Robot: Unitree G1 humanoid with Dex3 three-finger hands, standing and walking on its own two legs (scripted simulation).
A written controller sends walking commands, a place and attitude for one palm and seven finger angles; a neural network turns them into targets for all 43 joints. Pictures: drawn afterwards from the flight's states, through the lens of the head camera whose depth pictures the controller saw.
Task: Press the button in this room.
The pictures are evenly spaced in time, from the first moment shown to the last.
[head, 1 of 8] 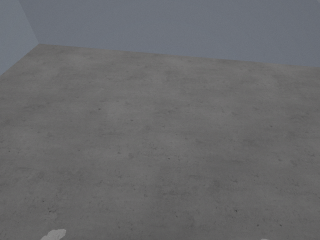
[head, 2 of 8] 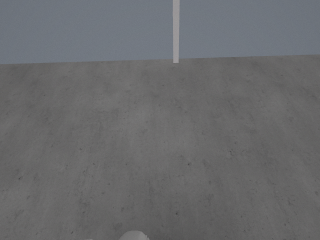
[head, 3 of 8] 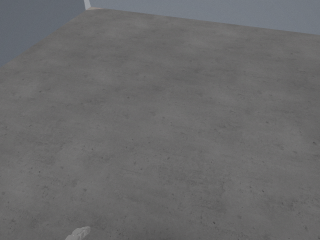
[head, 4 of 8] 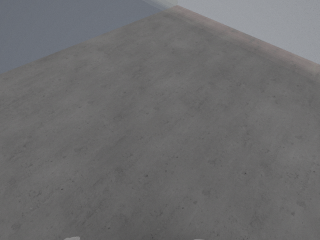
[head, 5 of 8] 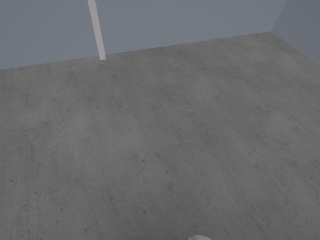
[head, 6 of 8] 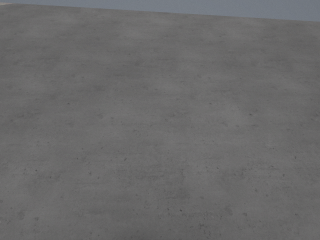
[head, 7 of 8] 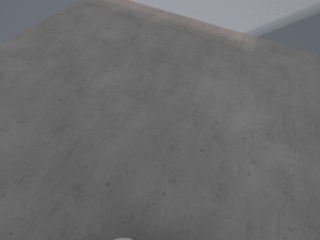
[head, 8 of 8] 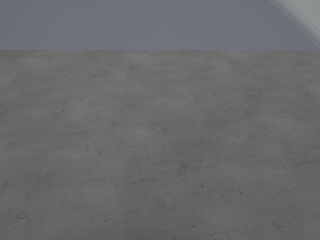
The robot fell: no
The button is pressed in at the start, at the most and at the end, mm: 0 0 0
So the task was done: no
